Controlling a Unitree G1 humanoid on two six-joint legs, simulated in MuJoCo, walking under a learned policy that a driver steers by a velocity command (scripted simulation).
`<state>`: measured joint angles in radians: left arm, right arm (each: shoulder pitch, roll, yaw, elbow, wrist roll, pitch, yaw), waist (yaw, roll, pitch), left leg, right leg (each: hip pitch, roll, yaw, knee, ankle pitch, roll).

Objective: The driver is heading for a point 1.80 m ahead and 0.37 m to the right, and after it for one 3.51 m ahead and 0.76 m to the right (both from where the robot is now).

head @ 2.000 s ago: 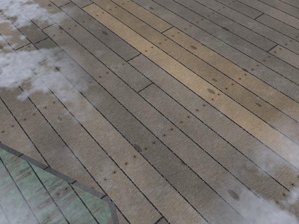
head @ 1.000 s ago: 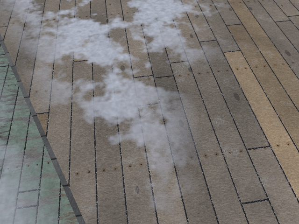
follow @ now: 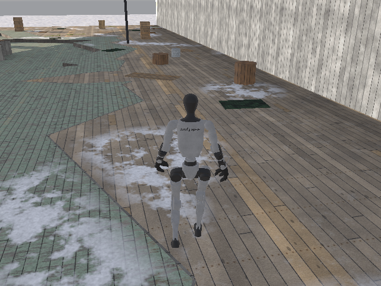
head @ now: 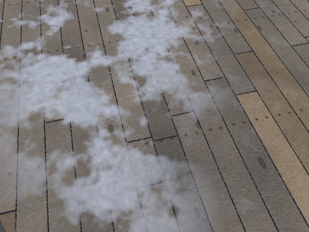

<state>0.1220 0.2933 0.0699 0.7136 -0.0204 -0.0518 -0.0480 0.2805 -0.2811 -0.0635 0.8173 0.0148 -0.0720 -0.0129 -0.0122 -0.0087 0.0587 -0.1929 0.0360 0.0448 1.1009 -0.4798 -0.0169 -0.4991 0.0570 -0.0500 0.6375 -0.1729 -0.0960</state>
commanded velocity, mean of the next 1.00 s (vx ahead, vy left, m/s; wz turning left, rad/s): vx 0.50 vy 0.00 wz -0.48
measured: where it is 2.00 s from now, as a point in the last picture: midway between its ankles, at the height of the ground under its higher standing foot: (225, 119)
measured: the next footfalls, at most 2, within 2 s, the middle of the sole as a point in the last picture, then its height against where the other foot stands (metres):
left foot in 0.40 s outside the picture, level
right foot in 0.92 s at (217, 196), level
